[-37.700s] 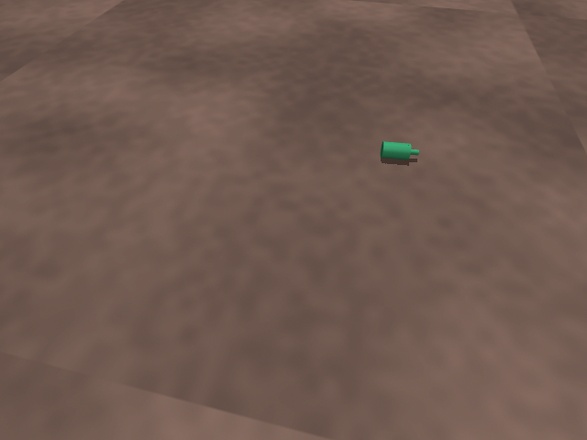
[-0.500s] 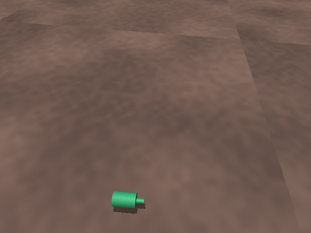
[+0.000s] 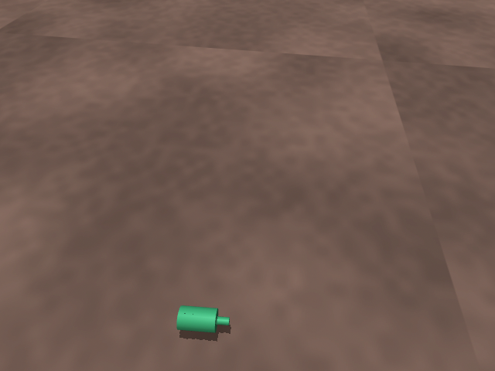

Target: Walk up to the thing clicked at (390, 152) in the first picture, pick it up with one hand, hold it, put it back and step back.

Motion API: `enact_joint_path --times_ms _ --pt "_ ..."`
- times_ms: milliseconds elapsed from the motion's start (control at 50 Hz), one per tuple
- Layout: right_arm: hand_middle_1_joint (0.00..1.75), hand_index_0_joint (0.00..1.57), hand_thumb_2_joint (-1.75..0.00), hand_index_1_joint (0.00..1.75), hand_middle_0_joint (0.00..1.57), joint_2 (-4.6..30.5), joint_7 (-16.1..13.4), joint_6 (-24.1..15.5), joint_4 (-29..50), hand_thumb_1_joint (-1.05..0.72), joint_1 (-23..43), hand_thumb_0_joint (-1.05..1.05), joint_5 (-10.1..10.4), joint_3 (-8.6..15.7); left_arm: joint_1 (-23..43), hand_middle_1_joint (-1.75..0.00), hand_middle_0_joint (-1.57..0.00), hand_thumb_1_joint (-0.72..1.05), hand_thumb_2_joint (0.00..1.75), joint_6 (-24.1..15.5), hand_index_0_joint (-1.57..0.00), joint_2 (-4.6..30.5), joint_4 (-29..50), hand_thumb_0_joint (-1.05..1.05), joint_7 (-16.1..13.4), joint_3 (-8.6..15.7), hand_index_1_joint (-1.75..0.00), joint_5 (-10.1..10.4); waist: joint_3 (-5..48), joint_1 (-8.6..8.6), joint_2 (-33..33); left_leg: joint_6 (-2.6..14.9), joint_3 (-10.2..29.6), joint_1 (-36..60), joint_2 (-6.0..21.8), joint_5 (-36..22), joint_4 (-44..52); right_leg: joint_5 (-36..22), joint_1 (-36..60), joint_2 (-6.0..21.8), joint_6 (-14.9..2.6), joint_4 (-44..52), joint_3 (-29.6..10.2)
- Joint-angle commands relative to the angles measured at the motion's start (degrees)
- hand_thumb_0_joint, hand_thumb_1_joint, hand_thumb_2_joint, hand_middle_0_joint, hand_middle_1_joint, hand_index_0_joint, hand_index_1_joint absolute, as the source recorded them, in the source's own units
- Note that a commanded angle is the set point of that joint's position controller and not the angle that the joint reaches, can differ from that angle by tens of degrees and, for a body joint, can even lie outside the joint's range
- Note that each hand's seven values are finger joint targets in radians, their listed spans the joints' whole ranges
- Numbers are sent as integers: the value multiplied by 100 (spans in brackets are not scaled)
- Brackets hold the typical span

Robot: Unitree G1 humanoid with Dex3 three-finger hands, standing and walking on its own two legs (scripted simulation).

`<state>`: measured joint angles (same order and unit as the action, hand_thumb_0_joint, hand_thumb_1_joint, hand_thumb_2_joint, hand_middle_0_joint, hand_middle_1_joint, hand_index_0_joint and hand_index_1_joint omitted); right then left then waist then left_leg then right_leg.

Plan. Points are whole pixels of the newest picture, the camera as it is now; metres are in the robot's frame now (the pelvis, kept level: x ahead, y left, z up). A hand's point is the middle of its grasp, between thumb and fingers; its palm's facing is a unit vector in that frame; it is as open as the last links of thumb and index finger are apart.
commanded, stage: stand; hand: left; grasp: from above
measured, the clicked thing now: (204, 319) +0.41 +0.17 -0.74
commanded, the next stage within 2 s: step back in 0.60 s
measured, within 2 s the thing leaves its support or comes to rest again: neither
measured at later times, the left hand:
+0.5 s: hand out of the picture +0.07 +0.25 -0.16, palm faces +0.01 -0.94 -0.33, open 7.4 cm
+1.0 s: hand out of the picture +0.02 +0.24 -0.16, palm faces -0.03 -0.90 -0.44, open 7.4 cm
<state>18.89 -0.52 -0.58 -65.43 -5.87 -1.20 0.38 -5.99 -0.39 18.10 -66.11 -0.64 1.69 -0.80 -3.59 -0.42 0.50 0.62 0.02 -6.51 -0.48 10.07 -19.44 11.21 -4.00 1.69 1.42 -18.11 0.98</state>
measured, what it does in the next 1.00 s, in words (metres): lifts its left foot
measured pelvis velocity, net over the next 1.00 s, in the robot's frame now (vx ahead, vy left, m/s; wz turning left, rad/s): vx -0.07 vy -0.04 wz -0.02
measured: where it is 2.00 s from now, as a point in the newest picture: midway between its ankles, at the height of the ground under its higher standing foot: outside the picture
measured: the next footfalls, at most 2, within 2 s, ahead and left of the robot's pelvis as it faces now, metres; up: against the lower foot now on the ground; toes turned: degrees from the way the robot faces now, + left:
left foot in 1.40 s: -0.16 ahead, +0.10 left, +0.00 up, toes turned +2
right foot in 1.82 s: -0.31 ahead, -0.14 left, +0.00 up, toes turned -1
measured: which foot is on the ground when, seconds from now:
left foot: down 0.00-0.92, up 0.94-1.00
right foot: down 0.00-1.00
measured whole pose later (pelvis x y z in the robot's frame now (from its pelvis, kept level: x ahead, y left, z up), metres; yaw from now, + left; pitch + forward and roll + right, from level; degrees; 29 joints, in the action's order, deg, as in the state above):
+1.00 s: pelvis -0.07 -0.04 -0.03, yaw -1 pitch -3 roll +1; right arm 23.8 -0.5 4.7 -53.5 -1.5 0.1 3.7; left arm -7.6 1.4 20.8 -54.5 -0.4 3.2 -1.4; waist -10.9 -1.0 2.9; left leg 1.2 6.7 -25.8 -4.5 28.3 -54.6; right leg 20.5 -16.3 -1.0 -2.8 -39.6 0.2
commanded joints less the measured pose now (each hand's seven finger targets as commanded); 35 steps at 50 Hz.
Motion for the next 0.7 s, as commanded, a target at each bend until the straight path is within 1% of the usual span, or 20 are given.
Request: enact_joint_path --times_ms 0,20,80,140,160,180,260,340,360,380,400,420,460,560,580,600,620,640,660,680 --pt "30 20 -90 30 20 1135 -71 -136 330 -90 212 0 29 208 178 -30 -20 90 90 -94 -20 1143 299 0 -51 178 -30 -7 397 30 -48 95 627 97 767 -902 306 -635 -68 570 -198 298 -475" --pt "30 20 -90 30 20 1150 -71 -131 327 -90 195 0 35 206 187 -30 -20 90 90 -101 -20 1148 317 0 -46 182 -30 -6 377 37 -45 92 615 33 742 -795 320 -656 -55 570 -190 327 -497" --pt "30 20 -90 30 20 1176 -70 -140 339 -90 231 0 35 208 171 -30 -20 90 90 -108 -20 1151 327 0 -44 175 -30 -7 479 13 -15 104 613 105 771 -953 304 -787 20 594 -204 284 -510" --pt "30 20 -90 30 20 1178 -65 -142 348 -90 188 0 32 212 195 -30 -20 90 90 -118 -20 1187 350 0 -50 179 -30 -16 521 49 -71 108 594 124 765 -1075 258 -937 48 605 -198 290 -493" --pt "30 20 -90 30 20 1140 -61 -139 330 -90 200 0 40 198 214 -30 -20 90 90 -114 -20 1200 332 0 -47 178 -30 0 432 44 -67 71 618 96 748 -1060 316 -831 8 578 -187 290 -477" --pt "30 20 -90 30 20 1164 -63 -132 341 -90 207 0 37 202 207 -30 -20 90 90 -116 -20 1188 337 0 -45 180 -30 -6 414 52 -20 89 596 64 741 -923 299 -796 1 589 -189 321 -491" --pt "30 20 -90 30 20 1174 -59 -134 353 -90 208 0 36 202 200 -30 -20 90 90 -113 -20 1215 351 0 -44 178 -30 -2 447 36 -48 84 612 119 760 -1044 319 -826 1 584 -202 282 -462" --pt "30 20 -90 30 20 1200 -52 -148 349 -90 184 0 39 203 205 -30 -20 90 90 -115 -20 1205 368 0 -32 170 -30 -1 413 47 -34 75 620 54 762 -903 346 -694 3 589 -207 305 -488" --pt "30 20 -90 30 20 1220 -51 -149 340 -90 197 0 38 199 164 -30 -20 90 90 -114 -20 1196 375 0 -22 164 -30 -2 421 19 -24 89 616 71 767 -858 343 -731 5 595 -210 328 -500" --pt "30 20 -90 30 20 1207 -52 -142 340 -90 191 0 39 201 202 -30 -20 90 90 -111 -20 1200 373 0 -33 167 -30 -6 386 44 -21 74 630 29 754 -838 362 -696 0 585 -204 313 -475" --pt "30 20 -90 30 20 1183 -49 -139 344 -90 201 0 36 196 213 -30 -20 90 90 -109 -20 1222 370 0 -34 171 -30 -2 352 46 -56 61 635 21 746 -757 388 -575 -42 579 -201 326 -478" --pt "30 20 -90 30 20 1217 -50 -140 340 -90 177 0 41 198 147 -30 -20 90 90 -111 -20 1215 365 0 -21 164 -30 -3 398 36 -48 92 627 59 761 -676 369 -603 -24 594 -217 339 -498" --pt "30 20 -90 30 20 1197 -46 -140 346 -90 187 0 40 198 176 -30 -20 90 90 -113 -20 1223 372 0 -28 161 -30 2 434 42 -22 81 643 89 765 -920 361 -676 -18 583 -219 293 -471" --pt "30 20 -90 30 20 1214 -36 -145 354 -90 188 0 42 194 159 -30 -20 90 90 -123 -20 1235 399 0 -20 149 -30 0 377 42 -68 75 631 22 755 -740 369 -564 -58 587 -213 345 -490" --pt "30 20 -90 30 20 1570 5 -25 485 -90 413 0 109 336 212 -30 -20 90 90 -65 -20 1735 549 0 -44 333 -30 138 -207 84 -158 174 688 -307 653 -1693 -200 -1662 -626 495 -267 -173 -543" --pt "30 20 -90 30 20 1498 11 20 567 -90 274 0 152 337 185 -30 -20 90 90 -49 -20 1672 658 0 -68 340 -30 154 1 121 -120 215 618 -292 666 -1968 -368 -1860 -546 479 -310 -358 -463" --pt "30 20 -90 30 20 1477 14 39 600 -90 218 0 167 352 170 -30 -20 90 90 -34 -20 1609 719 0 -80 333 -30 151 175 129 -110 252 591 -235 685 -2101 -428 -1892 -469 462 -352 -482 -414" --pt "30 20 -90 30 20 1566 18 55 665 -90 162 0 183 390 124 -30 -20 90 90 -30 -20 1584 809 0 -84 328 -30 150 491 158 -24 382 602 -161 775 -2405 -481 -1897 -346 391 -373 -792 -370" --pt "30 20 -90 30 20 1591 24 75 729 -90 138 0 186 420 124 -30 -20 90 90 -6 -20 1527 887 0 -83 321 -30 155 681 169 99 502 657 -160 869 -2632 -509 -1725 -359 295 -385 -1084 -302" --pt "30 20 -90 30 20 1621 37 97 788 -90 141 0 179 461 146 -30 -20 90 90 30 -20 1461 968 0 -75 303 -30 155 791 186 248 590 743 -160 959 -2603 -449 -1422 -425 192 -371 -1272 -231"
